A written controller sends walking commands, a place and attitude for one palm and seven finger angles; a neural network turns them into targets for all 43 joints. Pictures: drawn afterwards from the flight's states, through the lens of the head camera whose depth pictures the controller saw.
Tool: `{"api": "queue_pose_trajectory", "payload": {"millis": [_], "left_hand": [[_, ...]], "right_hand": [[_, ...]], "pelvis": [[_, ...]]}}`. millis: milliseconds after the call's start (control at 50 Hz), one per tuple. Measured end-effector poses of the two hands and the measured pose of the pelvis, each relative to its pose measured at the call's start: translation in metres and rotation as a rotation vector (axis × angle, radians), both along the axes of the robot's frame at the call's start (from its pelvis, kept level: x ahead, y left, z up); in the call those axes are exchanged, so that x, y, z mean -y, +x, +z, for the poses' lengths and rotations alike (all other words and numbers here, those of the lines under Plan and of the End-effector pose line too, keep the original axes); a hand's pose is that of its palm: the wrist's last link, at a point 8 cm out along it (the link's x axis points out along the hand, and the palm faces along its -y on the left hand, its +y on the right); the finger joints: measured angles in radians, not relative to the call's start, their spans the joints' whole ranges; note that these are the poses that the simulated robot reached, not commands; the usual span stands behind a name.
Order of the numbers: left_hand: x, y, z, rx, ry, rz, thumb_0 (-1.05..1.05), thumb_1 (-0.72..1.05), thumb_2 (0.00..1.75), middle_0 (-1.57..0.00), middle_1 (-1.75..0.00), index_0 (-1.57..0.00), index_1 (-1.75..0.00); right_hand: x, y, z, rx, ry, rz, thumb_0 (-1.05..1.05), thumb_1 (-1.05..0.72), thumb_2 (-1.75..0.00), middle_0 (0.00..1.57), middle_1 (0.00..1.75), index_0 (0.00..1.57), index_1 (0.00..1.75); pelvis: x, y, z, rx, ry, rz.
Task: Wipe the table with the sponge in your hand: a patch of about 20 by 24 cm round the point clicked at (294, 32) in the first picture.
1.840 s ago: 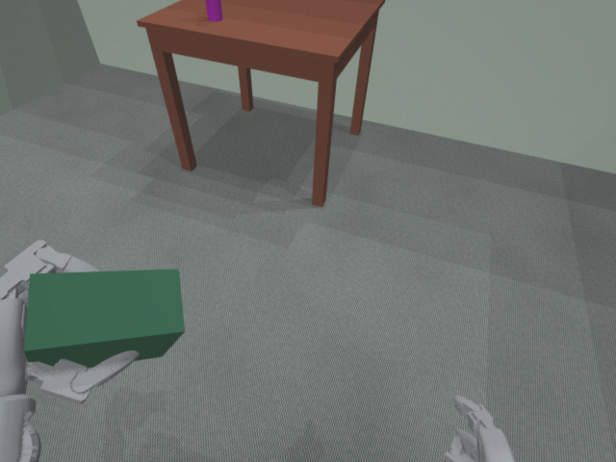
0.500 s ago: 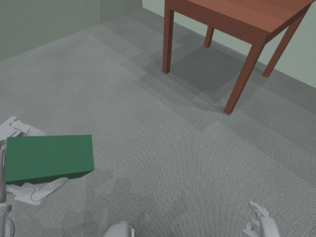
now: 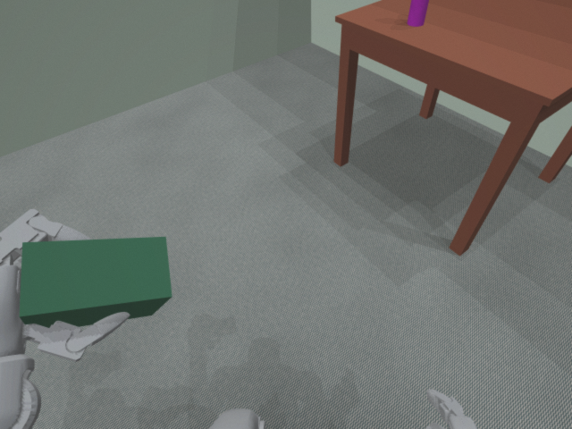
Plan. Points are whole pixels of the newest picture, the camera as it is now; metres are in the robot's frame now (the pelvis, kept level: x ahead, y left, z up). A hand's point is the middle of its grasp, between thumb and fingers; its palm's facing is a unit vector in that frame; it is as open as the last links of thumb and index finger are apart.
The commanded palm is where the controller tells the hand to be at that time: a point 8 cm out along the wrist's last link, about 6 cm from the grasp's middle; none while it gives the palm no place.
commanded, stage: walk to a spot facing it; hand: left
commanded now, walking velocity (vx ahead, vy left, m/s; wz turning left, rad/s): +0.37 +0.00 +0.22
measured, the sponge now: (119, 283) +0.23 +0.20 +0.16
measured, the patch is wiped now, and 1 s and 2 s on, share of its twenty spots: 0.00 0.00 0.00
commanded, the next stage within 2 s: none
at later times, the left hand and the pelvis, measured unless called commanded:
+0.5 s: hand (120, 185) +0.34 +0.23 +0.20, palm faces +0.42 -0.80 -0.43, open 10.3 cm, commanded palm +0.28 +0.28 +0.19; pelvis +0.13 -0.01 +0.01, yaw +2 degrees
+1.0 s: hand (157, 135) +0.44 +0.22 +0.20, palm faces +0.54 -0.72 -0.43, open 10.3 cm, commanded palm +0.39 +0.26 +0.19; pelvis +0.28 -0.05 +0.01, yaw +10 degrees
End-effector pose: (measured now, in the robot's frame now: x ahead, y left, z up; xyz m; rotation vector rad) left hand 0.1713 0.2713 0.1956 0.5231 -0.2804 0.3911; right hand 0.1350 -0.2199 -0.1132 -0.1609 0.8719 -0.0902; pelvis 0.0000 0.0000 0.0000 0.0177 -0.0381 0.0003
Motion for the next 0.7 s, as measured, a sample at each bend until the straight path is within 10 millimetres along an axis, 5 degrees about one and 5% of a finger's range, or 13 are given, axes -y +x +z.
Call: {"api": "queue_pose_trajectory", "payload": {"millis": [140,260,380,520,600,700], "left_hand": [[0.008,0.032,0.007,-0.024,-0.001,-0.023,-0.01,-0.51,0.97,-0.72,-1.33,-0.73,-1.33],[-0.006,0.064,0.012,0.084,0.010,-0.030,-0.01,-0.51,0.98,-0.72,-1.33,-0.73,-1.33],[-0.017,0.110,0.003,0.108,0.000,-0.025,-0.01,-0.51,0.98,-0.72,-1.33,-0.73,-1.33],[0.010,0.124,0.024,0.053,0.040,-0.042,-0.01,-0.51,0.98,-0.72,-1.33,-0.73,-1.33],[0.021,0.133,0.024,0.015,0.078,0.030,-0.01,-0.51,0.98,-0.72,-1.33,-0.73,-1.33],[0.033,0.155,0.004,-0.003,0.031,0.125,-0.01,-0.51,0.98,-0.72,-1.33,-0.73,-1.33]], "right_hand": [[0.046,0.046,0.040,0.038,-0.117,-0.031,0.02,-0.91,-0.90,0.20,0.30,0.20,0.30],[0.047,0.098,0.058,0.116,-0.191,-0.030,0.01,-0.91,-0.90,0.20,0.30,0.20,0.30],[0.013,0.142,0.051,0.179,-0.094,-0.033,0.01,-0.91,-0.90,0.20,0.30,0.20,0.30],[-0.022,0.164,0.042,0.135,0.055,0.034,0.01,-0.91,-0.90,0.21,0.30,0.20,0.30],[-0.015,0.179,0.023,0.080,0.089,0.070,0.01,-0.90,-0.90,0.21,0.30,0.20,0.30],[0.020,0.211,-0.002,0.014,0.045,0.123,0.01,-0.90,-0.90,0.21,0.30,0.21,0.30]], "pelvis": [[0.009,0.036,0.016,-0.019,0.013,0.031],[0.000,0.077,0.006,-0.021,0.002,0.024],[-0.001,0.102,-0.001,-0.009,-0.005,0.034],[0.015,0.136,0.014,-0.035,-0.034,0.047],[0.033,0.160,0.011,-0.031,-0.030,0.071],[0.054,0.186,-0.001,-0.013,-0.013,0.118]]}}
